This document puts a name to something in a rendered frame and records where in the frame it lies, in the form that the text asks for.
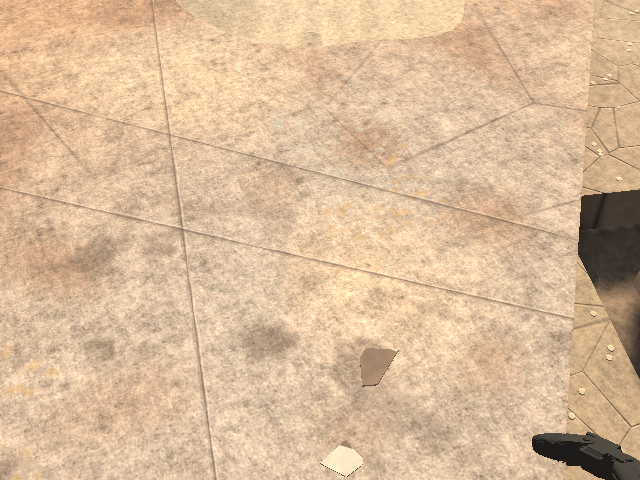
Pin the robot right hand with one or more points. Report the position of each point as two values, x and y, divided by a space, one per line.
596 455

